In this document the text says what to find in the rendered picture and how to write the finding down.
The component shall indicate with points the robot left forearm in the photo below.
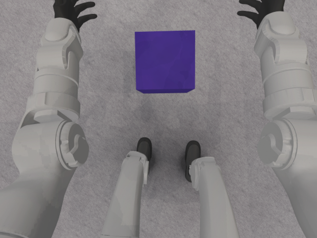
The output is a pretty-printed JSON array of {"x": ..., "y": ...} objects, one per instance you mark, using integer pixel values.
[{"x": 56, "y": 81}]

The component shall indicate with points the carton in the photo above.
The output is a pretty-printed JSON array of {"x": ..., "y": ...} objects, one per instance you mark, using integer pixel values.
[{"x": 165, "y": 61}]

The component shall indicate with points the robot left hand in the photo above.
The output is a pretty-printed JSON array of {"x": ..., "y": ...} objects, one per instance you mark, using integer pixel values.
[{"x": 66, "y": 9}]

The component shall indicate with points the right robot thigh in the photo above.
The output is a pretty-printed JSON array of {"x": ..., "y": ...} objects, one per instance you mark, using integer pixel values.
[{"x": 217, "y": 218}]

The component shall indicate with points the robot right hand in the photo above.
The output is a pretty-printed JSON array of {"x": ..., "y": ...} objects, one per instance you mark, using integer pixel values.
[{"x": 263, "y": 8}]

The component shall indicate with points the robot right forearm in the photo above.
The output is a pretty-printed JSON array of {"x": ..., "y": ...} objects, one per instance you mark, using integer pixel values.
[{"x": 286, "y": 71}]

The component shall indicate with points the robot left foot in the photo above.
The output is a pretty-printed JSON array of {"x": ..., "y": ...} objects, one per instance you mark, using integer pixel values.
[{"x": 145, "y": 146}]

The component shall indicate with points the robot left upper arm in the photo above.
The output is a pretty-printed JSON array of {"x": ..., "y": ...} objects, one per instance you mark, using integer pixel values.
[{"x": 46, "y": 155}]

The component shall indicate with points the robot right upper arm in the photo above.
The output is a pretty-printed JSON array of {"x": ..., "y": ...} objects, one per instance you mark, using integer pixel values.
[{"x": 289, "y": 146}]

